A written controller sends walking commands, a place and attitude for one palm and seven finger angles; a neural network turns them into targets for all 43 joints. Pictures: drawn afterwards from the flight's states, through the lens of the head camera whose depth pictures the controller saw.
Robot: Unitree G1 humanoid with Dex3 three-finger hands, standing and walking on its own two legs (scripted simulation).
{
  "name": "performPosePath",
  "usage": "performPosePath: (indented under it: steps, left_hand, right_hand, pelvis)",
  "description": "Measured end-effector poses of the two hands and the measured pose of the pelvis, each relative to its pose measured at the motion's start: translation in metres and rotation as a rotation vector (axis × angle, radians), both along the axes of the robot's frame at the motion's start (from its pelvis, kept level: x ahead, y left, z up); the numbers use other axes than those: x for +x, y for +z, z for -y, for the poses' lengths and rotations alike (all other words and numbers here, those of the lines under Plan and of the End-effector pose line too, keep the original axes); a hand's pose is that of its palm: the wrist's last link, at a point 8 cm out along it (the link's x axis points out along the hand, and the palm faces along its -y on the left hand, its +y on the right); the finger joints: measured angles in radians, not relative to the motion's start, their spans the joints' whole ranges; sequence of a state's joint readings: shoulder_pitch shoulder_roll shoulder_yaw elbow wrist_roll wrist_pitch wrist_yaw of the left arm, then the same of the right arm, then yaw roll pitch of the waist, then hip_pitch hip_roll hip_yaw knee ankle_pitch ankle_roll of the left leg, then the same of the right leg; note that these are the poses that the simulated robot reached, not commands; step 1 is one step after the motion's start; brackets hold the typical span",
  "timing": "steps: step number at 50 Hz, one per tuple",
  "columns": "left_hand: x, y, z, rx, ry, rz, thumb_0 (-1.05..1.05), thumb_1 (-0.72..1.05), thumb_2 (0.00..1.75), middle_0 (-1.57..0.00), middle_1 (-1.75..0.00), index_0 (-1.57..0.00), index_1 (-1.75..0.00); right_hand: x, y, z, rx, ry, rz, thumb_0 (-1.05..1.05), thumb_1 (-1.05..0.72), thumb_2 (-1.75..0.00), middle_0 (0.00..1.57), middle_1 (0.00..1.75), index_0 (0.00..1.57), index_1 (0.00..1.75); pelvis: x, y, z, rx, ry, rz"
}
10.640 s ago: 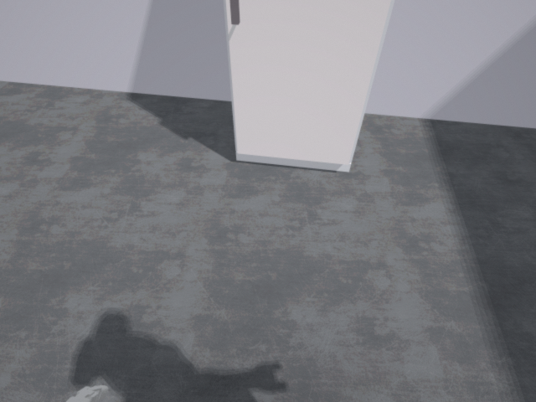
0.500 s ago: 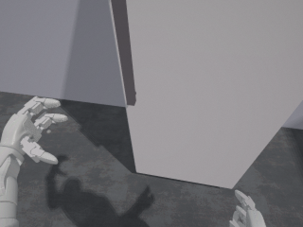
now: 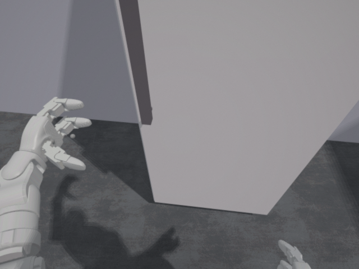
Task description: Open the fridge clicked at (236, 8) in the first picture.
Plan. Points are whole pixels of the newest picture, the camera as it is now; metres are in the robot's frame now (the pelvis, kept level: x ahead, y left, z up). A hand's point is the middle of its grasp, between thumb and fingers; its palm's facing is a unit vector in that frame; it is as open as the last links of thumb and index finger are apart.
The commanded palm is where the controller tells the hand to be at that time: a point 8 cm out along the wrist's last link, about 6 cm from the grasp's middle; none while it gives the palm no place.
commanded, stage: move the hooked fingers beside the handle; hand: left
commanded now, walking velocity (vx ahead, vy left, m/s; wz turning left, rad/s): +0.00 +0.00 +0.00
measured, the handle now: (139, 51) +0.53 +0.12 +0.23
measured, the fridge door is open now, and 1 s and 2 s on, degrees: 0 0 0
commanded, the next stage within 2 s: feel for the door with the fingertips in 1.72 s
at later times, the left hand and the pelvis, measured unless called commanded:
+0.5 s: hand (99, 113) +0.41 +0.21 +0.14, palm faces -0.07 -1.00 +0.00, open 14.0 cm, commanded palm +0.40 +0.26 +0.13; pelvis +0.00 +0.00 +0.00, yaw +0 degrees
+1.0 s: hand (117, 94) +0.49 +0.18 +0.13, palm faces -0.07 -1.00 +0.02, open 14.0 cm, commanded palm +0.47 +0.24 +0.13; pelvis -0.01 -0.01 -0.01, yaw -1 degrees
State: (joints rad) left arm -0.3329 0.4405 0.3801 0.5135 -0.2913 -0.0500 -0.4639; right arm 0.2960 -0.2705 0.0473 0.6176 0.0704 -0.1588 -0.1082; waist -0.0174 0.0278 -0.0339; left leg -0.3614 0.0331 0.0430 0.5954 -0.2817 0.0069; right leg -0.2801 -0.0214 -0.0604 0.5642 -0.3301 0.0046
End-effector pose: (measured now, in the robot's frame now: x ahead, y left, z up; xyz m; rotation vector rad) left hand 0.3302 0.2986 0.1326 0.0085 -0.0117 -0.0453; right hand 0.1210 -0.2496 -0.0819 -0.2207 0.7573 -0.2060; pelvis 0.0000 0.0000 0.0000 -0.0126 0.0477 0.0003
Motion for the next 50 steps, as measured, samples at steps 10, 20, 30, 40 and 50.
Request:
performPosePath:
  steps: [10,20,30,40,50]
  left_hand:
    - [0.024,0.003,0.013,-0.008,-0.016,-0.002,-0.01,-0.5,0.3,-0.3,-1.2,-0.3,-1.2]
    - [0.054,0.002,0.03,-0.006,-0.016,-0.016,-0.01,-0.5,0.3,-0.3,-1.2,-0.3,-1.2]
    - [0.079,0.003,0.043,-0.011,-0.021,-0.017,-0.01,-0.5,0.3,-0.3,-1.2,-0.3,-1.2]
    - [0.106,0.004,0.055,-0.011,-0.026,-0.015,-0.01,-0.5,0.3,-0.3,-1.2,-0.3,-1.2]
    - [0.141,0.0,0.062,-0.022,-0.021,-0.034,-0.01,-0.5,0.3,-0.3,-1.2,-0.3,-1.2]
  right_hand:
    - [-0.002,-0.004,-0.001,-0.001,-0.003,-0.04,0.01,-0.91,-0.9,0.2,0.3,0.21,0.3]
    - [-0.02,-0.011,0.006,-0.005,-0.027,-0.112,0.01,-0.91,-0.9,0.2,0.3,0.21,0.3]
    - [-0.058,-0.022,0.018,-0.005,-0.085,-0.23,0.01,-0.91,-0.9,0.2,0.3,0.21,0.3]
    - [-0.096,-0.03,0.028,-0.018,-0.136,-0.348,0.01,-0.91,-0.9,0.2,0.3,0.21,0.3]
    - [-0.127,-0.031,0.031,-0.027,-0.195,-0.433,0.01,-0.91,-0.9,0.2,0.3,0.21,0.3]
  pelvis:
    - [0.0,-0.001,-0.002,-0.001,0.004,-0.012]
    - [-0.003,-0.003,0.001,-0.001,0.002,-0.032]
    - [-0.003,-0.005,0.004,0.0,-0.008,-0.055]
    - [-0.006,-0.008,0.007,-0.003,-0.01,-0.092]
    - [-0.006,-0.012,0.007,-0.006,-0.024,-0.148]
